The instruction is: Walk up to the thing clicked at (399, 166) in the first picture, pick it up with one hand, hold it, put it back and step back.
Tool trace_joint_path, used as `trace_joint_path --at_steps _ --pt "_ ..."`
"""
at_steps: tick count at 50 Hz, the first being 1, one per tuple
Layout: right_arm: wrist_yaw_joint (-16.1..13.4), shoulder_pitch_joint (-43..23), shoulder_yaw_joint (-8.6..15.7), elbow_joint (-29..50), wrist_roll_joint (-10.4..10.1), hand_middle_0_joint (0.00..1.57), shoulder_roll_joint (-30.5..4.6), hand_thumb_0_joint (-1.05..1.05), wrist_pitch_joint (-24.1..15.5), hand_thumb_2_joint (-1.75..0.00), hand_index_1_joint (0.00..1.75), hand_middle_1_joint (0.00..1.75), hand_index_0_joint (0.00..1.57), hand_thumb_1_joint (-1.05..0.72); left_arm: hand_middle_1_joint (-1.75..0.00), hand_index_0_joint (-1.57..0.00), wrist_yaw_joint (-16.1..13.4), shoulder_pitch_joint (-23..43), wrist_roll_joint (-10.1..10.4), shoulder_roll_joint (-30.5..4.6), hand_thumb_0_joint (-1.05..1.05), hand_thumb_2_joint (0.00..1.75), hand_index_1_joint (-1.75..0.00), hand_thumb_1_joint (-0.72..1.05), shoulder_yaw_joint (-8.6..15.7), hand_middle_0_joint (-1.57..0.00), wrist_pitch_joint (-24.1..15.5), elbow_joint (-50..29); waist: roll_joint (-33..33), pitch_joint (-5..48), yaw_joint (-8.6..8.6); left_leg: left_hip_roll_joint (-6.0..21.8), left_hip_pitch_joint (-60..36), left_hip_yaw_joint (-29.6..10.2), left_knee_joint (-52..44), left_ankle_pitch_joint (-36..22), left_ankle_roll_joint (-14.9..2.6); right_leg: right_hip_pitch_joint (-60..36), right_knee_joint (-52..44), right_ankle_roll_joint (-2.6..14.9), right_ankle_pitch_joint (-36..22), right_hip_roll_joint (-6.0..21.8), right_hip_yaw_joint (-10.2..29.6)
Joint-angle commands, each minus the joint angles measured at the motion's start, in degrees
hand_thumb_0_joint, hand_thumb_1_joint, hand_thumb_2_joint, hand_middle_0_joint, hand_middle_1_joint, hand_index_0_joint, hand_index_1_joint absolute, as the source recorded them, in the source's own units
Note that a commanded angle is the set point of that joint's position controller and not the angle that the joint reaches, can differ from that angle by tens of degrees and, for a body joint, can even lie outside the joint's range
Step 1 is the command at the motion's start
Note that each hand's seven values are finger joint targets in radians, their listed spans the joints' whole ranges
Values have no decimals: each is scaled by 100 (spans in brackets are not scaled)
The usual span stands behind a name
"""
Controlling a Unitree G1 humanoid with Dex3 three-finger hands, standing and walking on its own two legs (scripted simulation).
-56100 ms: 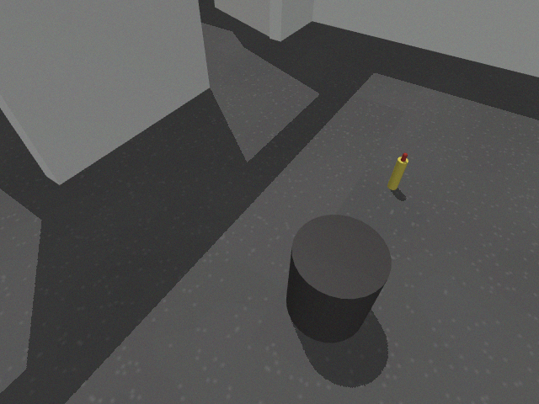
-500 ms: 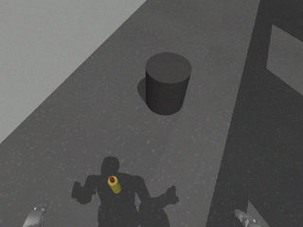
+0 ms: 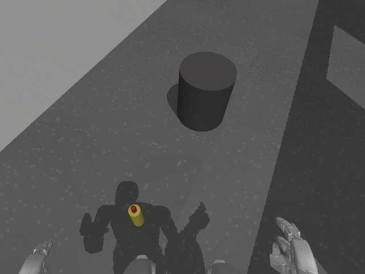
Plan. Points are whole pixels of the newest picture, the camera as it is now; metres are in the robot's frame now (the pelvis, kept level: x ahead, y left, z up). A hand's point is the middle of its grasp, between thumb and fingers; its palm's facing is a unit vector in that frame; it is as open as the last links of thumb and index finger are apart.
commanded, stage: go down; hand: left
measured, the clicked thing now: (136, 214) +0.39 +0.18 -0.59
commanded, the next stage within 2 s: none
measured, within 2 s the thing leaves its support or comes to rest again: neither
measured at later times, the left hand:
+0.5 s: hand (64, 242) +0.22 +0.30 -0.19, palm faces +0.06 -0.98 -0.21, open 17.4 cm
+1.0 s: hand (65, 220) +0.29 +0.34 -0.25, palm faces +0.05 -0.99 -0.12, open 17.4 cm
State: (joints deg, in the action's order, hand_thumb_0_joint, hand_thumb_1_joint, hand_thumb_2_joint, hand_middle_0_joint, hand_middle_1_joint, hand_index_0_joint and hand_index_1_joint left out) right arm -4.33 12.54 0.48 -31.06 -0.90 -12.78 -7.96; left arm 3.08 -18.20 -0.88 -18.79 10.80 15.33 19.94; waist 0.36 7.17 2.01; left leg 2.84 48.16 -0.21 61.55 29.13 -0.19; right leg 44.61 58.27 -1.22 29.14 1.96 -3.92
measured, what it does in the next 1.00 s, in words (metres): lowers itself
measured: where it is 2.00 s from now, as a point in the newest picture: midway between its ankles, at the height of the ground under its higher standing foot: outside the picture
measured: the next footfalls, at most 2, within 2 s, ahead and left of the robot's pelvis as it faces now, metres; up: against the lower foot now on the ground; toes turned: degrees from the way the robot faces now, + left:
none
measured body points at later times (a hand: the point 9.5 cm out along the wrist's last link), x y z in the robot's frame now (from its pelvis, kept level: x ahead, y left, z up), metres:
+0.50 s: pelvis -0.05 -0.01 -0.11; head +0.09 +0.03 +0.32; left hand +0.21 +0.35 -0.17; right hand +0.13 -0.28 -0.19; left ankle +0.00 +0.11 -0.67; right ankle -0.01 -0.14 -0.67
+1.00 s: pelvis -0.08 -0.01 -0.21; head +0.12 +0.03 +0.19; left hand +0.28 +0.39 -0.24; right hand +0.06 -0.29 -0.32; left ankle +0.00 +0.11 -0.67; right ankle -0.01 -0.14 -0.67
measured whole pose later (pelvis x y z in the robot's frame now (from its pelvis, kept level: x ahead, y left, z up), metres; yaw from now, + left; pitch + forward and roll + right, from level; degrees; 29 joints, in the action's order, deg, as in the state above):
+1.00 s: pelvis -0.08 -0.01 -0.21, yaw -4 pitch +33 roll -5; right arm -2.8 7.6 -2.7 -38.2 0.6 -17.9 -11.0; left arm 35.3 23.5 9.1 -41.2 37.2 -20.0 56.7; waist -1.0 9.6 4.0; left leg 3.9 105.8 -4.0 109.4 37.5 0.1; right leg 101.7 106.7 0.1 38.4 1.6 -4.7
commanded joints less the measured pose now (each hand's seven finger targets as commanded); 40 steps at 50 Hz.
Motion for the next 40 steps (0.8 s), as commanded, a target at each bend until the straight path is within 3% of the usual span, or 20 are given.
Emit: trace_joint_path --at_steps 1,6,8,11,15,17,21,24,28,29,30,31,34,36,38,40 --pt "-120 76 353 774 31 20 -910 0 -357 -89 30 30 20 -86 -10 -7 -77 -221 16 -996 0 9 -11 -54 547 -8 -179 -1075 465 1309 32 -110 -1039 -172 -627 -2144 -1 -368 -429 204 -1734 -229 35" --pt "-148 38 343 835 43 20 -886 0 -395 -89 30 30 20 -87 -9 -6 -85 -372 50 -1095 0 10 -10 -51 704 -7 -225 -1141 485 1239 -26 -117 -731 -236 -546 -1806 8 -146 -262 218 -1437 -236 15" --pt "-160 6 327 844 47 20 -883 0 -428 -90 30 30 20 -89 -8 -5 -62 -71 59 -1121 0 10 -9 -49 684 -7 -272 -1136 452 1124 71 -126 -528 -214 -454 -1528 -22 21 -249 214 -1287 -232 43" --pt "-170 -33 310 747 58 20 -905 0 -512 -90 30 30 20 -90 -8 -5 15 600 147 -1310 0 10 -9 -51 965 -6 -565 -695 326 936 139 -146 8 -145 -66 -1147 -63 447 4 206 -1023 -215 94" --pt "-109 -44 350 594 75 20 -1005 0 -690 -91 30 30 20 -92 -7 -6 496 1405 397 -1589 0 7 -8 -54 1325 -6 -1352 150 274 1101 155 -165 793 -121 631 -711 -99 1244 705 215 -648 -175 175" --pt "-66 -29 375 493 74 20 -1101 0 -788 -91 30 30 20 -93 -8 -7 894 1716 579 -1842 0 6 -9 -58 1539 -7 -1863 404 459 1534 100 -184 1065 -157 972 -629 -93 1654 1174 243 -543 -154 216" --pt "-49 41 425 330 84 20 -1298 0 -796 -90 30 30 20 -90 -8 -6 1598 2326 715 -2379 0 6 -8 -59 1767 -7 -2626 493 960 2427 -26 -133 1037 -346 1363 -704 -16 2389 1847 281 -470 -108 237" --pt "-23 34 387 275 72 20 -1412 0 -693 -90 30 30 20 -88 -7 -5 1802 2715 756 -2724 0 7 -8 -57 2058 -6 -2895 899 1134 2597 -185 -71 1215 -516 1490 -389 41 2961 2216 305 -166 -126 183" --pt "27 45 341 161 39 20 -1494 0 -558 -90 30 30 20 -88 -7 -5 1991 2590 914 -2883 0 7 -8 -58 2484 -6 -3048 1829 675 2949 -289 -115 1628 -492 1980 -847 -32 3046 2476 316 -479 -147 143" --pt "41 22 338 146 50 20 -1494 0 -526 -90 30 30 20 -88 -8 -5 2059 2771 938 -2989 0 8 -8 -57 2496 -6 -3085 1738 674 2885 -313 -132 1798 -433 2054 -758 -49 3018 2446 318 -396 -146 195" --pt "47 26 337 147 43 20 -1517 0 -517 -90 30 30 20 -89 -7 -5 2143 2718 933 -2918 0 7 -8 -60 2482 -6 -3094 2170 508 2934 -228 -137 1943 -449 2187 -843 -81 3059 2565 316 -503 -144 168" --pt "56 64 344 91 54 20 -1539 0 -497 -90 30 30 20 -89 -6 -5 2218 3236 970 -3252 0 7 -7 -57 2631 -6 -3210 1705 622 3213 -286 -137 1946 -422 2301 -923 -84 2998 2638 317 -562 -141 202" --pt "69 70 310 -1 77 20 -1530 0 -509 -90 30 30 20 -89 -5 -5 2454 3716 1042 -3499 0 6 -6 -56 2807 -6 -3430 2008 320 3274 -106 -156 2525 -304 2770 -946 -172 3028 2791 273 -617 -149 274" --pt "67 50 283 -62 100 20 -1512 0 -541 -90 30 30 20 -89 -5 -4 2595 4295 1102 -3574 0 6 -6 -53 2807 -6 -3628 2032 269 3189 23 -135 2824 -261 2933 -506 -197 3179 2777 248 -277 -155 380" --pt "56 26 255 -122 120 20 -1533 0 -562 -90 30 30 20 -90 -5 -5 2728 4532 1119 -3869 0 5 -5 -52 2964 -6 -3763 2188 406 3039 26 -125 3147 -240 3036 5 -183 3402 2824 250 186 -147 473" --pt "54 3 212 -168 129 20 -1544 0 -577 -90 30 30 20 -89 -4 -5 2866 4737 1112 -3972 0 4 -5 -48 2966 -6 -3851 2402 599 3014 9 -89 3108 -296 3017 359 -134 3741 2929 281 500 -167 456"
